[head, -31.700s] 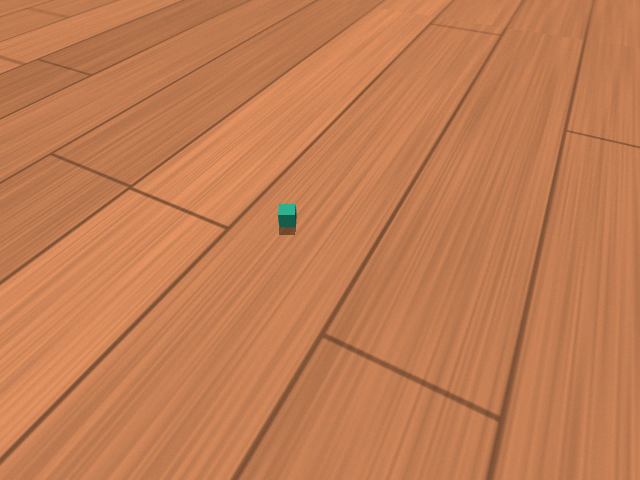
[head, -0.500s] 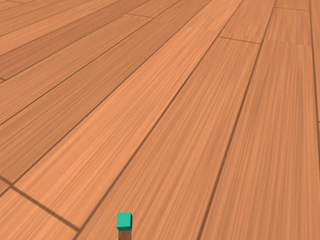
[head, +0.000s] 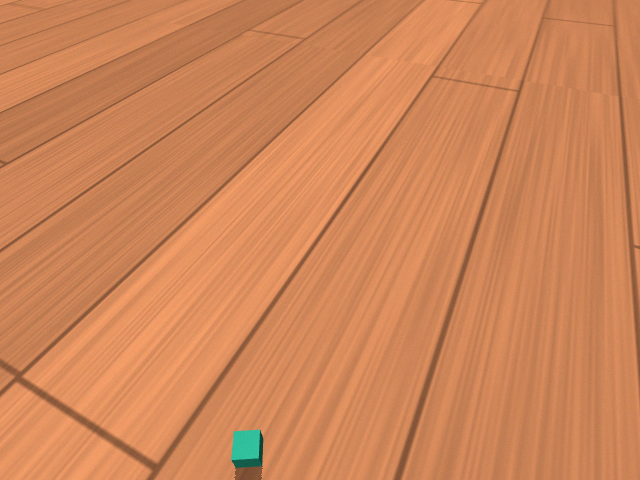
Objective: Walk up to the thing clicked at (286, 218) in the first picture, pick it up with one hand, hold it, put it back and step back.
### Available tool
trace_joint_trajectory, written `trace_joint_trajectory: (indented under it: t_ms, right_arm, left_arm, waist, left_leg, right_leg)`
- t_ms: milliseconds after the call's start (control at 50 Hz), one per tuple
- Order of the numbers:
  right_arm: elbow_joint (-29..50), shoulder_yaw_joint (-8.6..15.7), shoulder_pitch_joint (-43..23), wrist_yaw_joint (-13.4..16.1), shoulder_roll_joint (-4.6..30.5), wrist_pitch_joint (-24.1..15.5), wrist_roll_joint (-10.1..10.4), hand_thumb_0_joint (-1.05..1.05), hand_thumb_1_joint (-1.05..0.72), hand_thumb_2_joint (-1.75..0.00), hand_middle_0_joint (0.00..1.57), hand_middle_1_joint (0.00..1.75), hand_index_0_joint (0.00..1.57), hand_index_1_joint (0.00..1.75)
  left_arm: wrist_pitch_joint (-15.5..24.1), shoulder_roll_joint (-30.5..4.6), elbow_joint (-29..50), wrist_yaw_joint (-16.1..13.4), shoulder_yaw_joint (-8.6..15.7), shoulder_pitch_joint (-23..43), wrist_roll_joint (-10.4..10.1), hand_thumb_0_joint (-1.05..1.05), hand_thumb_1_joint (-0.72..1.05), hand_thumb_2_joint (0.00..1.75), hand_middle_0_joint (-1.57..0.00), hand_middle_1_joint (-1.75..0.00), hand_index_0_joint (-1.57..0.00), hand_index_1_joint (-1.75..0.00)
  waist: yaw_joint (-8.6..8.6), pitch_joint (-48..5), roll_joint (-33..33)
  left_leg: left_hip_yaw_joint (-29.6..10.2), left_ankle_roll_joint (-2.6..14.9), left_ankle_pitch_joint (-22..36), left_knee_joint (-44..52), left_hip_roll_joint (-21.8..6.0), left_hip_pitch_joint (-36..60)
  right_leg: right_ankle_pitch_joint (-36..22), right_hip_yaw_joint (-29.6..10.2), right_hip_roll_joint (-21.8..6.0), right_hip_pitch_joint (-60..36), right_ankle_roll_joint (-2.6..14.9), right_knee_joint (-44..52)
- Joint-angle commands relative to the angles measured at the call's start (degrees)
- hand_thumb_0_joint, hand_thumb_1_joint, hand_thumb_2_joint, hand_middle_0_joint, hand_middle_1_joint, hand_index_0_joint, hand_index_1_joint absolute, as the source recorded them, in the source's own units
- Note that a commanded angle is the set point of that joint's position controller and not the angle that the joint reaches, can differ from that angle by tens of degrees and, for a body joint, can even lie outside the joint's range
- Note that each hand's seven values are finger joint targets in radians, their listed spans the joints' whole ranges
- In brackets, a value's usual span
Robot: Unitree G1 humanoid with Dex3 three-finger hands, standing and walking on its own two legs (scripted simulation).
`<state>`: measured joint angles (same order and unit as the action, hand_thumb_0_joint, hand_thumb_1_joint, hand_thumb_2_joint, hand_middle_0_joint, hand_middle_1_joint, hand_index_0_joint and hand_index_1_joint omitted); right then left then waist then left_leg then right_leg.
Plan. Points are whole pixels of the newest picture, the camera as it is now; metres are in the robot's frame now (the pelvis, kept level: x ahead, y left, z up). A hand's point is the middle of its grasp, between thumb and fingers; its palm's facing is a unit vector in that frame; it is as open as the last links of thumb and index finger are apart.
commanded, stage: stand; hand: left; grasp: from above
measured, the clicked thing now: (248, 448) +0.40 +0.25 -0.74
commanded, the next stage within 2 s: step back in 0.68 s
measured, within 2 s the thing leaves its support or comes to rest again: neither
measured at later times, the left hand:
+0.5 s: hand out of the picture +0.07 +0.25 -0.16, palm faces +0.00 -0.94 -0.33, open 7.4 cm
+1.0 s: hand out of the picture +0.06 +0.28 -0.17, palm faces -0.01 -0.92 -0.40, open 7.4 cm
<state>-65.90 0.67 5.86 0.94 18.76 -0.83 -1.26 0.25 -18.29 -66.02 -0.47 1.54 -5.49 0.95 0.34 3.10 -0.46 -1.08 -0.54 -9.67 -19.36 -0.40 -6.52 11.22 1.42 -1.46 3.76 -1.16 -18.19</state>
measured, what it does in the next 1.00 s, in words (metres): stands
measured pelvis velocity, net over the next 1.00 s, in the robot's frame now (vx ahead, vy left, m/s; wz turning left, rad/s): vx -0.04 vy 0.00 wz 0.02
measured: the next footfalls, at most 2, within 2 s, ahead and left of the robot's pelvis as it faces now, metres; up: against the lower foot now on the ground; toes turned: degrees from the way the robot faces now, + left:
left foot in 1.12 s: -0.03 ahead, +0.13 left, +0.00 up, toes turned -2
right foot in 1.52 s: -0.12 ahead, -0.11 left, +0.00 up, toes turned +0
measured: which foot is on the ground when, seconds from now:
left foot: down 0.00-0.98, up 1.00-1.00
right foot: down 0.00-1.00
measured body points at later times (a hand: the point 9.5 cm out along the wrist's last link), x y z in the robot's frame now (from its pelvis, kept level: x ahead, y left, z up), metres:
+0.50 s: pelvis +0.00 +0.00 +0.00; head +0.01 +0.00 +0.45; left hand +0.07 +0.29 -0.13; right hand +0.07 -0.30 -0.14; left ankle +0.01 +0.12 -0.75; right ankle -0.01 -0.13 -0.75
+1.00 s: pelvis -0.04 +0.00 -0.03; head +0.02 +0.00 +0.42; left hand +0.06 +0.32 -0.15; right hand +0.06 -0.32 -0.15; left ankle +0.01 +0.12 -0.74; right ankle -0.01 -0.13 -0.75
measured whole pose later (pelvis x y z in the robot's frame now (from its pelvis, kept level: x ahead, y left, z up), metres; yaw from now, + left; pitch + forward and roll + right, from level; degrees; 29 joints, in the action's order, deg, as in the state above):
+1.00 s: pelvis -0.04 +0.00 -0.03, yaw +1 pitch -2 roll -1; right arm -57.6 3.3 3.1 -0.7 23.8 2.7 -0.2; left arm -1.9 -21.7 -55.8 -0.3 3.3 -3.7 0.7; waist -0.8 10.5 -1.3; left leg -2.5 1.7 -16.4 -39.5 0.6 -21.6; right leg 17.1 2.1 -2.0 18.0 -0.4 -37.0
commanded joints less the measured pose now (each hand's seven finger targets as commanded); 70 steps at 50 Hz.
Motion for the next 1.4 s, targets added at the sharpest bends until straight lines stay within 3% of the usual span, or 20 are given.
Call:
trace_joint_trajectory:
  t_ms: [0, 80, 400, 600, 640, 660, 740, 900, 960, 1000, 1040, 1060, 1080, 1100, 1120, 1140, 1160, 1200, 1240, 1380]
  right_arm:
    - [3.5, 1.9, -2.4, 0.4, 11.4, -1.0, 0.3, 0.00, -0.90, -0.90, 0.20, 0.30, 0.20, 0.30]
    - [3.4, 1.9, -2.1, 0.2, 11.6, -0.9, 0.4, 0.00, -0.90, -0.90, 0.20, 0.30, 0.20, 0.30]
    - [3.3, 1.7, -2.0, 0.1, 11.9, -1.2, 0.4, 0.00, -0.90, -0.90, 0.20, 0.30, 0.20, 0.30]
    - [3.4, 1.7, -1.6, 0.0, 12.2, -0.9, 0.4, 0.00, -0.90, -0.90, 0.20, 0.30, 0.20, 0.30]
    - [3.5, 1.6, -1.5, 0.0, 12.1, -1.0, 0.4, 0.00, -0.90, -0.90, 0.20, 0.30, 0.20, 0.30]
    - [4.6, 2.7, -4.0, -0.4, 15.4, 0.1, 0.8, 0.00, -0.90, -0.90, 0.20, 0.30, 0.20, 0.30]
    - [6.9, 3.2, -2.0, -0.7, 14.7, 1.0, 1.6, 0.00, -0.90, -0.90, 0.20, 0.30, 0.20, 0.30]
    - [11.6, 4.7, -1.8, -1.1, 15.3, 2.7, 1.4, 0.00, -0.90, -0.90, 0.20, 0.30, 0.20, 0.30]
    - [11.9, 4.6, 1.1, -1.6, 13.4, 3.3, 1.1, 0.00, -0.90, -0.90, 0.20, 0.30, 0.20, 0.30]
    - [12.4, 5.2, 5.0, -2.0, 14.4, 3.9, 0.9, 0.00, -0.90, -0.90, 0.20, 0.30, 0.20, 0.30]
    - [11.4, 5.7, 9.3, -2.1, 15.1, 3.2, 1.6, 0.00, -0.90, -0.90, 0.20, 0.30, 0.20, 0.30]
    - [11.4, 5.9, 10.0, -1.9, 16.0, 2.5, 1.3, 0.00, -0.90, -0.90, 0.20, 0.30, 0.20, 0.30]
    - [12.5, 6.4, 8.0, -1.6, 18.9, 1.9, 0.3, 0.00, -0.90, -0.90, 0.20, 0.30, 0.20, 0.30]
    - [13.6, 6.9, 6.5, -1.1, 22.1, 1.3, -0.3, 0.00, -0.90, -0.90, 0.20, 0.30, 0.20, 0.30]
    - [14.3, 6.9, 5.1, -0.7, 20.9, 1.0, -0.9, 0.00, -0.90, -0.90, 0.20, 0.30, 0.20, 0.30]
    - [15.0, 6.4, 3.7, -0.4, 20.4, 0.9, -0.6, 0.00, -0.90, -0.90, 0.20, 0.30, 0.20, 0.30]
    - [16.1, 6.6, 2.3, 0.0, 20.9, 1.1, -0.9, 0.00, -0.90, -0.90, 0.20, 0.30, 0.20, 0.30]
    - [17.5, 6.6, -0.6, 0.8, 18.5, 1.0, -1.0, 0.00, -0.90, -0.90, 0.20, 0.30, 0.20, 0.30]
    - [18.5, 5.8, -0.7, 1.2, 16.1, 0.8, -1.0, 0.00, -0.90, -0.90, 0.20, 0.30, 0.20, 0.30]
    - [19.2, 6.3, 5.5, 1.4, 17.3, 1.0, -0.1, 0.00, -0.90, -0.90, 0.20, 0.30, 0.20, 0.30]
  left_arm:
    - [1.0, -11.5, 3.0, -0.8, 2.3, 2.0, 0.1, 0.00, 0.90, 0.90, -0.20, -0.30, -0.20, -0.30]
    - [1.1, -11.4, 3.0, -0.6, 2.1, 1.6, 0.1, 0.00, 0.90, 0.90, -0.20, -0.30, -0.20, -0.30]
    - [1.5, -12.1, 3.6, -0.5, 1.8, 0.9, -0.2, 0.00, 0.90, 0.90, -0.20, -0.30, -0.20, -0.30]
    - [1.3, -12.3, 3.7, -0.4, 1.7, 0.8, -0.1, 0.00, 0.90, 0.90, -0.20, -0.30, -0.20, -0.30]
    - [1.3, -12.4, 3.8, -0.4, 1.8, 1.1, -0.1, 0.00, 0.90, 0.90, -0.20, -0.30, -0.20, -0.30]
    - [0.9, -16.7, 5.1, -0.8, 4.1, 0.8, -1.2, 0.00, 0.90, 0.90, -0.20, -0.30, -0.20, -0.30]
    - [0.5, -15.3, 8.2, -1.1, 4.4, -0.3, -1.3, 0.00, 0.90, 0.90, -0.20, -0.30, -0.20, -0.30]
    - [-1.0, -17.0, 13.5, -0.9, 5.1, 1.1, -0.5, 0.00, 0.90, 0.90, -0.20, -0.30, -0.20, -0.30]
    - [-1.0, -19.5, 16.0, -0.9, 5.8, 4.5, 0.4, 0.00, 0.90, 0.90, -0.20, -0.30, -0.20, -0.30]
    - [-0.8, -21.1, 18.2, -1.2, 6.3, 7.1, 1.5, 0.00, 0.90, 0.90, -0.20, -0.30, -0.20, -0.30]
    - [-0.8, -19.7, 19.6, -1.4, 6.0, 10.4, 1.1, 0.00, 0.90, 0.90, -0.20, -0.30, -0.20, -0.30]
    - [-1.1, -18.3, 20.1, -1.4, 5.6, 10.3, 0.9, 0.00, 0.90, 0.90, -0.20, -0.30, -0.20, -0.30]
    - [-1.5, -14.5, 20.6, -1.6, 4.8, 8.8, 0.1, 0.00, 0.90, 0.90, -0.20, -0.30, -0.20, -0.30]
    - [-1.8, -13.1, 20.4, -2.1, 5.0, 6.2, -0.1, 0.00, 0.90, 0.90, -0.20, -0.30, -0.20, -0.30]
    - [-2.4, -14.1, 19.2, -2.3, 5.1, 2.9, 0.0, 0.00, 0.90, 0.90, -0.20, -0.30, -0.20, -0.30]
    - [-2.5, -13.3, 19.4, -2.3, 4.7, 0.0, -0.3, 0.00, 0.90, 0.90, -0.20, -0.30, -0.20, -0.30]
    - [-2.5, -12.9, 19.1, -2.6, 4.6, -0.2, -0.3, 0.00, 0.90, 0.90, -0.20, -0.30, -0.20, -0.30]
    - [-2.5, -15.2, 17.9, -2.9, 5.3, 0.0, -0.5, 0.00, 0.90, 0.90, -0.20, -0.30, -0.20, -0.30]
    - [-2.4, -15.0, 18.5, -2.2, 5.5, -1.3, -0.5, 0.00, 0.90, 0.90, -0.20, -0.30, -0.20, -0.30]
    - [-1.3, -13.8, 21.6, -1.2, 5.5, 0.2, -0.3, 0.00, 0.90, 0.90, -0.20, -0.30, -0.20, -0.30]
  waist:
    - [-0.03, -3.1, 0.0]
    - [-0.30, -2.2, 0.0]
    - [-0.06, -4.9, 0.4]
    - [-0.31, -3.0, 0.1]
    - [-0.47, -3.3, 0.3]
    - [-0.38, 3.3, 0.8]
    - [-1.30, -4.5, 0.1]
    - [-1.01, -8.6, 1.9]
    - [-1.47, -6.2, 11.6]
    - [-2.68, -4.8, 14.5]
    - [-5.04, -5.4, 12.4]
    - [-5.48, -5.8, 7.1]
    - [-4.78, -3.0, -8.9]
    - [-3.16, -3.0, -12.8]
    - [-1.44, -3.0, -6.6]
    - [-0.12, -3.9, -5.3]
    - [-0.74, -5.6, -8.6]
    - [-0.23, -5.9, -9.7]
    - [0.37, -5.6, -7.6]
    - [-3.46, -7.2, -7.0]
  left_leg:
    - [-5.5, 1.91, 6.4, 3.7, -6.5, -0.2]
    - [-5.6, 1.73, 3.2, 4.1, -6.2, -0.5]
    - [-5.2, 2.00, 11.7, 2.4, -6.6, 1.2]
    - [-5.6, 1.65, 5.3, 4.0, -6.2, -0.8]
    - [-5.4, 1.68, 6.6, 3.6, -6.4, -0.5]
    - [-6.3, 2.73, 15.9, -2.2, -5.4, -5.2]
    - [-5.6, 4.76, 19.6, -6.9, -5.8, -4.6]
    - [-5.6, 6.57, 6.4, -17.6, -2.7, -7.8]
    - [-0.6, 3.52, -12.2, -31.4, 4.1, -8.3]
    - [-3.1, 3.47, -21.4, -37.6, 2.5, -8.3]
    - [-3.2, 4.26, -15.3, -28.8, 0.6, -5.2]
    - [-5.3, 5.37, -2.2, -19.5, -2.2, -5.6]
    - [-19.1, 6.46, 14.1, -4.8, -10.1, -9.3]
    - [-31.5, 8.15, 23.0, -1.0, -15.2, -4.0]
    - [-28.4, 10.67, 26.9, -3.1, -17.0, -3.6]
    - [-22.9, 11.36, 37.9, -6.4, -16.4, -1.9]
    - [-24.0, 10.35, 36.4, -6.0, -17.0, -1.3]
    - [-20.2, 13.55, 27.8, -6.8, -15.5, -2.5]
    - [-14.9, 14.03, 27.5, -8.9, -12.9, -0.9]
    - [-13.4, 15.53, 25.0, -11.1, -13.7, 6.0]
  right_leg:
    - [-5.0, -4.5, -5.8, 0.6, 1.87, 3.0]
    - [-2.8, -4.5, -5.6, 2.1, 1.72, 3.7]
    - [-8.8, -4.6, -6.4, 0.1, 1.91, 2.7]
    - [-4.4, -4.5, -6.2, 0.8, 2.02, 3.4]
    - [-5.0, -4.6, -6.2, 0.9, 2.09, 3.3]
    - [-14.4, -5.2, -5.3, 5.9, 2.42, -1.6]
    - [-16.4, -4.5, -4.8, 3.2, 4.56, -7.5]
    - [-10.7, -9.4, -8.9, 9.6, 9.84, -12.1]
    - [-10.7, -17.0, -17.7, 16.0, 15.09, -4.6]
    - [-10.4, -19.7, -21.2, 20.5, 17.23, -4.3]
    - [-9.0, -13.7, -17.0, 21.5, 12.80, -10.6]
    - [-5.3, -9.1, -10.8, 20.2, 8.88, -19.4]
    - [6.6, -3.6, 1.1, 22.2, 3.71, -33.2]
    - [24.6, -8.6, 8.5, 28.5, 2.94, -38.9]
    - [25.5, -11.9, 7.2, 28.3, 3.04, -45.2]
    - [25.2, -11.9, 7.4, 28.7, 3.23, -49.2]
    - [25.0, -14.1, 8.3, 29.5, 3.33, -50.4]
    - [21.2, -14.1, 6.6, 27.0, 2.69, -53.2]
    - [18.3, -12.4, 6.6, 27.7, 1.57, -53.9]
    - [17.9, -8.2, 4.2, 24.6, -0.14, -35.0]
